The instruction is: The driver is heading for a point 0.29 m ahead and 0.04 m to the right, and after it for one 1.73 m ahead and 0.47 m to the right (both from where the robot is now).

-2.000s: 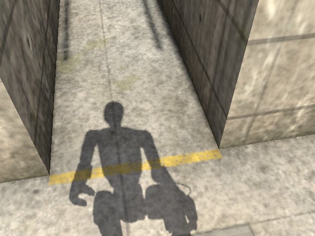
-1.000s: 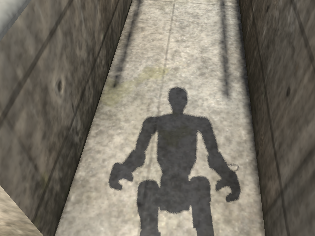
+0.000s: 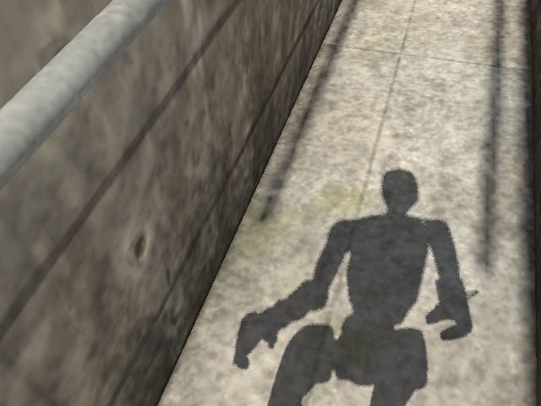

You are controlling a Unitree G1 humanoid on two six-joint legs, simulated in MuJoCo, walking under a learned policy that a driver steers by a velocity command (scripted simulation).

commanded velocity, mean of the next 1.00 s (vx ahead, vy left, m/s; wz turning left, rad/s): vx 0.26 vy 0.00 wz -0.36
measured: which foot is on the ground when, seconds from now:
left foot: up 0.00-0.46, down 0.48-0.88, up 0.90-1.00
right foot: down 0.00-0.48, up 0.50-0.86, down 0.88-1.00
